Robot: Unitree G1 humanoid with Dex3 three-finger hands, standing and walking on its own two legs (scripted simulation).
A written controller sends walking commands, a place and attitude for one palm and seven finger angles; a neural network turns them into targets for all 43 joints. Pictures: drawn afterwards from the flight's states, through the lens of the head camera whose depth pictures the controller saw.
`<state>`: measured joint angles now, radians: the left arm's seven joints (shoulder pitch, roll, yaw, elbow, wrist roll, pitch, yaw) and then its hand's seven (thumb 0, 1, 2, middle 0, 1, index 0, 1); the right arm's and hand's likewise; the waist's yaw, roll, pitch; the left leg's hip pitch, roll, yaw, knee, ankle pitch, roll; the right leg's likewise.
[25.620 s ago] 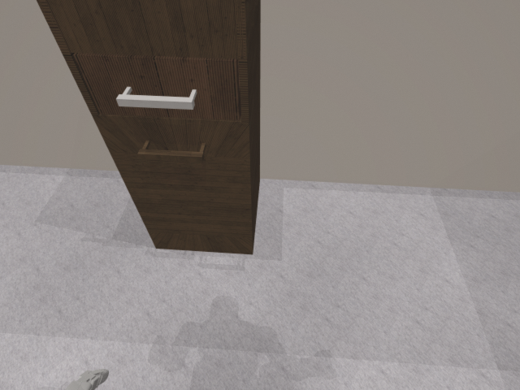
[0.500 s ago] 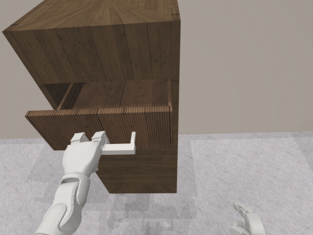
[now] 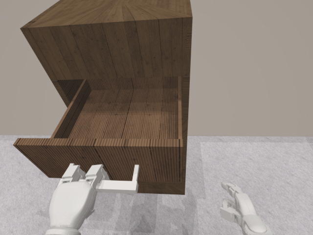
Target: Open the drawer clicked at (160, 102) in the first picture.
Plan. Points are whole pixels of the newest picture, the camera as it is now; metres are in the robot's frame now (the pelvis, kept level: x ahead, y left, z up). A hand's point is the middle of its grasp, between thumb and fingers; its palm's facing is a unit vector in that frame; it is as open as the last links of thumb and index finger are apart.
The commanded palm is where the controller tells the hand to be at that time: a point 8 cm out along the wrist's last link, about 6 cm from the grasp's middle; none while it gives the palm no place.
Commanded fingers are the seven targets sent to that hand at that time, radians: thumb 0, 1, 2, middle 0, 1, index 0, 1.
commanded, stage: pull the drawer open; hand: left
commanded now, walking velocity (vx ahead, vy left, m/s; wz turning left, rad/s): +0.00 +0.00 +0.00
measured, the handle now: (100, 177) +0.23 +0.17 +0.06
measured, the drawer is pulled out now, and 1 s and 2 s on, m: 0.25 0.29 0.29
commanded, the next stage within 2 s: open the thumb to release the handle in 0.34 s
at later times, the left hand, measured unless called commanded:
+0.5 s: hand (74, 228) +0.13 +0.20 +0.04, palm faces +0.03 -0.10 -0.99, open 5.7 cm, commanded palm +0.09 +0.20 +0.10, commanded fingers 0.00 0.62 0.78 -0.38 -1.32 -0.38 -1.32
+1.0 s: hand (76, 224) +0.13 +0.19 +0.05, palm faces +0.02 -0.16 -0.99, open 12.9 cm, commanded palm +0.09 +0.20 +0.10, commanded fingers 0.00 -0.50 0.30 -0.30 -1.20 -0.30 -1.20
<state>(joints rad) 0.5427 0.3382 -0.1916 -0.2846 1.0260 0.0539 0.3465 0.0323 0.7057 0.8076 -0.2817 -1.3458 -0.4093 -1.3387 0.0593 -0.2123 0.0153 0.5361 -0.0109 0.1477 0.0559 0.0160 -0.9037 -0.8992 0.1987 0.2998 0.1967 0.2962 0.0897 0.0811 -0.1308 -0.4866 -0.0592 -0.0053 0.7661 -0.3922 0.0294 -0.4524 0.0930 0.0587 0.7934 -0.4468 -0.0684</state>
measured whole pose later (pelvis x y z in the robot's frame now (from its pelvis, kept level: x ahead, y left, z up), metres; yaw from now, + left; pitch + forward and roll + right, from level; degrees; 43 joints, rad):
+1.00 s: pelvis -0.01 -0.01 +0.00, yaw +0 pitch +6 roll +1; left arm 0.69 0.40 -0.09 -0.35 0.97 -0.02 0.36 0.00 -0.33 0.37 -0.31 -1.24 -0.33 -1.21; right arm 0.10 -0.26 0.01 0.51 -0.02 0.14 0.02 0.02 -0.90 -0.90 0.20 0.30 0.20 0.30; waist 0.09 0.07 -0.12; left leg -0.51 -0.04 -0.02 0.78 -0.38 0.01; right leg -0.47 0.11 0.04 0.79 -0.43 -0.09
